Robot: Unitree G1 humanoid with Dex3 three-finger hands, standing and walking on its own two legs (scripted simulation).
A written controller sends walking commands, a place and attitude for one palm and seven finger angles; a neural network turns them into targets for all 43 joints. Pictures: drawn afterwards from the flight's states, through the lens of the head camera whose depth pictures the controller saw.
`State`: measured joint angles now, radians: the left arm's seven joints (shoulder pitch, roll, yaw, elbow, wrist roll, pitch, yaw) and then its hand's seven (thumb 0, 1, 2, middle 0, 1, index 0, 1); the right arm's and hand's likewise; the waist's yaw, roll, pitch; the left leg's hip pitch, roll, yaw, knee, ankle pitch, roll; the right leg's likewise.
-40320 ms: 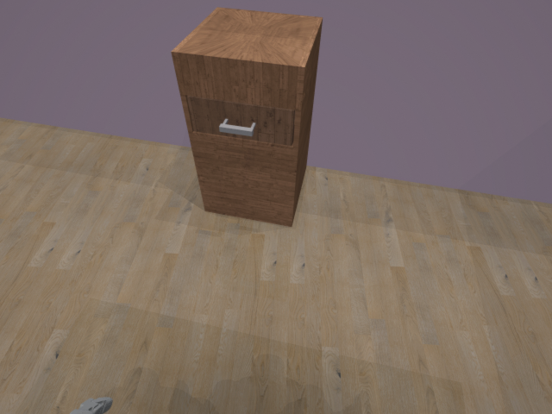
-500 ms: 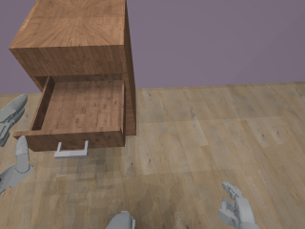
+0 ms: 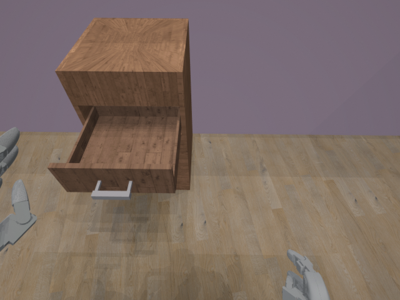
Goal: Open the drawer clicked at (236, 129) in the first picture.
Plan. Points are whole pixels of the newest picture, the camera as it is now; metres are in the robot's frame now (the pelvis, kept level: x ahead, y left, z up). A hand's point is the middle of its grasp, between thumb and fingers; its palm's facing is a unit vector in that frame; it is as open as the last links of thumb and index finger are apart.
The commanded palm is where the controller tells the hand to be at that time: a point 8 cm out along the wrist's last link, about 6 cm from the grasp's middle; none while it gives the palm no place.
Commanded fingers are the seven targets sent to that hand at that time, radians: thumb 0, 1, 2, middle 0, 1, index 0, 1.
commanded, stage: stop stepping back and stand still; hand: left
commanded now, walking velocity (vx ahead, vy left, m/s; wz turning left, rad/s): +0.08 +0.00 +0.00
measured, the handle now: (113, 189) +0.47 +0.31 -0.21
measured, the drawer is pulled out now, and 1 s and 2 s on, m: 0.30 0.30 0.30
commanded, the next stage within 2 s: let the arm hang, fingers relaxed in 0.16 s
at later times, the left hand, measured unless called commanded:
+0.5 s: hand (114, 297) +0.15 +0.20 -0.13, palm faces -0.02 -0.97 -0.22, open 7.4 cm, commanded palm none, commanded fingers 0.00 0.90 0.90 -0.20 -0.30 -0.20 -0.30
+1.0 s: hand out of the picture -0.02 +0.21 -0.16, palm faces +0.02 -0.98 -0.22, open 7.4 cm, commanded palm none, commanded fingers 0.00 0.90 0.90 -0.20 -0.30 -0.20 -0.30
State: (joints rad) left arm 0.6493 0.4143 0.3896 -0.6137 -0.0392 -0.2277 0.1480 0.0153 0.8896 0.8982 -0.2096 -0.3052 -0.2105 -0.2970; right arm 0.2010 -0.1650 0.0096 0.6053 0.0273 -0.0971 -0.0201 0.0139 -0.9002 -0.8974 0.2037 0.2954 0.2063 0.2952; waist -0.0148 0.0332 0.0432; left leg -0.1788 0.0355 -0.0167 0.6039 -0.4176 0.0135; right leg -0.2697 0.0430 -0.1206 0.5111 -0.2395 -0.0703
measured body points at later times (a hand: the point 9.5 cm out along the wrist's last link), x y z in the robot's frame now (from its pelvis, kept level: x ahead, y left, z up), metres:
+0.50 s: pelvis +0.02 +0.02 +0.00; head +0.03 +0.03 +0.45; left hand +0.15 +0.25 -0.11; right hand +0.12 -0.22 -0.12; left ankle +0.00 +0.11 -0.73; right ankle +0.00 -0.10 -0.73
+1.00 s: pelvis +0.00 +0.03 +0.01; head +0.02 +0.02 +0.46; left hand -0.02 +0.26 -0.15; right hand -0.01 -0.18 -0.15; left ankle +0.00 +0.11 -0.73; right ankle +0.00 -0.10 -0.73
